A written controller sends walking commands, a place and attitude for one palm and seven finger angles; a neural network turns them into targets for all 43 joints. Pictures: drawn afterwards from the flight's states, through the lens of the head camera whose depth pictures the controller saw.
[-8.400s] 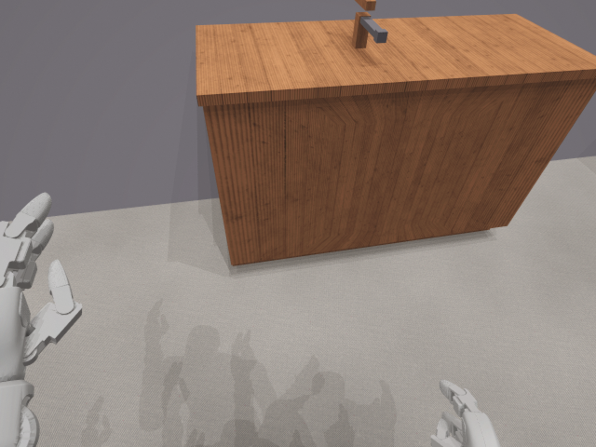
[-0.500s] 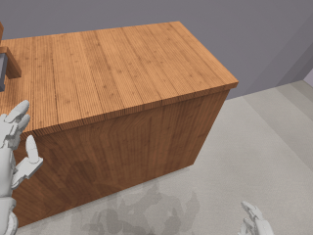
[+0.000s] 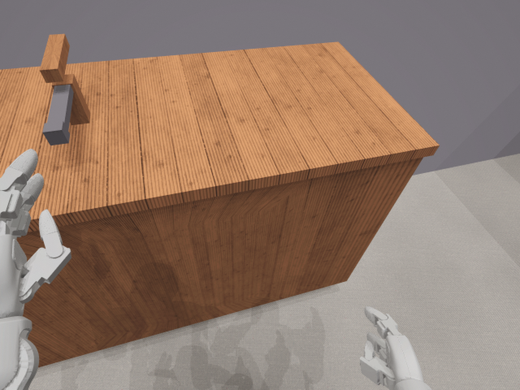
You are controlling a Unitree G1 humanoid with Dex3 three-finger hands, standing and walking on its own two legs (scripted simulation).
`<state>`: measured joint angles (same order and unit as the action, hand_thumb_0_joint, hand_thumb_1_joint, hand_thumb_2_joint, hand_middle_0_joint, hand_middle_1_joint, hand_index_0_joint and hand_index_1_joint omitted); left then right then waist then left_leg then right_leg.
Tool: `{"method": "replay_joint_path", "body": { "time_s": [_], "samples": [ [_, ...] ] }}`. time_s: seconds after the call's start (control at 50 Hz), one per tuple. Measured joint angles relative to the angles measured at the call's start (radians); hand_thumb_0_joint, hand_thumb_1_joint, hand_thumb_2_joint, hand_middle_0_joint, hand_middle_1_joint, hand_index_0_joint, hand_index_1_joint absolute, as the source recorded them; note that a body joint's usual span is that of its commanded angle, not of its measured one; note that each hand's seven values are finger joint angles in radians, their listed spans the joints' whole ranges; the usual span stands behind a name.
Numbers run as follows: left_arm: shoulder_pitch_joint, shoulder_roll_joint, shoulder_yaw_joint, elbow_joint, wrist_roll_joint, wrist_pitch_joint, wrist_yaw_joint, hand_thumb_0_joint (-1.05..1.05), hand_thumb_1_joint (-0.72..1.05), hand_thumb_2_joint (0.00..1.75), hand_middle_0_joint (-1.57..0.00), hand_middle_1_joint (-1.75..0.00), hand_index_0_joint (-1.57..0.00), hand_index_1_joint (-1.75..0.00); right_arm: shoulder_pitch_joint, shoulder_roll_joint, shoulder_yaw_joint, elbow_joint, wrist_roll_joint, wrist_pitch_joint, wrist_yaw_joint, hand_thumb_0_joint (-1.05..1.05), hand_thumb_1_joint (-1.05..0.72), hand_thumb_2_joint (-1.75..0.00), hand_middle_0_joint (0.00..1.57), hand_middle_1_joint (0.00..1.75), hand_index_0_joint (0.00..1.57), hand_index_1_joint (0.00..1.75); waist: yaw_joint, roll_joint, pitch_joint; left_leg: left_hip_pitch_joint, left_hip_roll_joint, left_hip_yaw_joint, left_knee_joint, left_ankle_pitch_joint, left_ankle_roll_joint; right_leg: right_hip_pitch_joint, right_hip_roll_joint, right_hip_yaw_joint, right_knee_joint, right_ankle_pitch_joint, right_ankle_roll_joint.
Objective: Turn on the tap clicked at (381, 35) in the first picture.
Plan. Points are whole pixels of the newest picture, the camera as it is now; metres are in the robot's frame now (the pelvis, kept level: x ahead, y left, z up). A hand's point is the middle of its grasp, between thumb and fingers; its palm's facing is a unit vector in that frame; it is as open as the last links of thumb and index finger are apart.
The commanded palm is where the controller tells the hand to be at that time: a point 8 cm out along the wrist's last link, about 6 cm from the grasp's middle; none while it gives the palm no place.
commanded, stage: come to a stop and stand still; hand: left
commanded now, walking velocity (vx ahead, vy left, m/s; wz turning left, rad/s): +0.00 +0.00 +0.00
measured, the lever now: (56, 133) +0.45 +0.40 +0.12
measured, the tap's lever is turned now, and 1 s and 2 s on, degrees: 0 0 0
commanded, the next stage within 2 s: look again from close up in 0.34 s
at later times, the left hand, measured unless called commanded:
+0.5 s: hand (60, 247) +0.22 +0.26 +0.16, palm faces +0.41 -0.84 -0.35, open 7.4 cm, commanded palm +0.16 +0.29 +0.17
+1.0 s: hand (74, 240) +0.23 +0.25 +0.16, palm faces +0.43 -0.84 -0.32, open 7.4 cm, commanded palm +0.18 +0.28 +0.17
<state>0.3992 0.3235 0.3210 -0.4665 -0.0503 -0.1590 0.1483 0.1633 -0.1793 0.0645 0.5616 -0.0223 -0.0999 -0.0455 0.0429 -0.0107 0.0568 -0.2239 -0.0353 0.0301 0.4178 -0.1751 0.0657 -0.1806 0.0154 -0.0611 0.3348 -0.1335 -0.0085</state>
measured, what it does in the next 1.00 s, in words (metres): stands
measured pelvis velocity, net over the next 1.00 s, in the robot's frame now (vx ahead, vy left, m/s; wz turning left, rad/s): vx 0.02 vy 0.00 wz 0.01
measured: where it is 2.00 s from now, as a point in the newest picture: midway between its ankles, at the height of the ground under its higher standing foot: outside the picture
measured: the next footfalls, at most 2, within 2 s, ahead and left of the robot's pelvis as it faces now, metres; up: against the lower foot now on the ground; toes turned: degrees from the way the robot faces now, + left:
left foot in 1.62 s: +0.24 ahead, +0.20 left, +0.00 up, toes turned +6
right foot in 1.76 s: +0.17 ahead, -0.05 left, +0.00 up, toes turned +2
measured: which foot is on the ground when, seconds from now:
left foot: down 0.00-1.00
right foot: down 0.00-1.00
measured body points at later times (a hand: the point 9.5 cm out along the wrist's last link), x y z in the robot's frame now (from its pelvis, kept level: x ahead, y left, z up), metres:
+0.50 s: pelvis +0.00 +0.01 +0.00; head +0.03 +0.02 +0.45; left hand +0.19 +0.30 +0.18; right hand +0.18 -0.21 -0.08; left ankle +0.03 +0.07 -0.74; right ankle +0.03 -0.12 -0.74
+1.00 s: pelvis +0.02 +0.00 -0.01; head +0.03 +0.01 +0.44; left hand +0.20 +0.29 +0.18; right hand +0.20 -0.23 -0.08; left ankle +0.03 +0.07 -0.74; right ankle +0.03 -0.12 -0.74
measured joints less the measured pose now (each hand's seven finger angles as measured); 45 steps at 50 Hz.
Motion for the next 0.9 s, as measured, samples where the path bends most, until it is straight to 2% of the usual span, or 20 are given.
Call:
{"method": "replay_joint_path", "body": {
  "time_s": [0.34, 0.7, 0.9],
  "samples": [
    [0.04, 0.024, 0.018, -0.027, 0.0, -0.018, 0.008, 0.01, 0.9, 0.9, -0.21, -0.31, -0.21, -0.3, 0.032, -0.034, -0.034, 0.016, 0.005, 0.013, -0.008, 0.01, -0.9, -0.9, 0.2, 0.3, 0.21, 0.3, -0.025, 0.003, 0.005, -0.007, -0.022, 0.014, -0.005, 0.0, 0.016, -0.021, -0.023, 0.014, 0.023, -0.011, 0.02],
    [0.039, 0.008, 0.008, -0.01, -0.004, -0.021, 0.012, 0.01, 0.89, 0.9, -0.21, -0.31, -0.21, -0.3, 0.012, -0.028, -0.031, 0.017, 0.007, 0.017, -0.014, 0.01, -0.9, -0.9, 0.2, 0.3, 0.21, 0.3, -0.015, 0.023, -0.01, -0.011, -0.01, 0.002, 0.011, -0.015, 0.006, -0.018, -0.011, 0.003, 0.026, -0.024, 0.009],
    [0.046, 0.011, 0.002, -0.015, -0.011, -0.01, 0.014, 0.01, 0.89, 0.9, -0.21, -0.31, -0.21, -0.3, 0.012, -0.035, -0.033, 0.01, 0.006, 0.027, -0.018, 0.01, -0.9, -0.9, 0.2, 0.3, 0.21, 0.3, -0.02, 0.023, -0.023, -0.016, -0.003, -0.006, 0.033, -0.033, 0.001, -0.016, -0.003, -0.005, 0.038, -0.039, 0.0]
  ]
}}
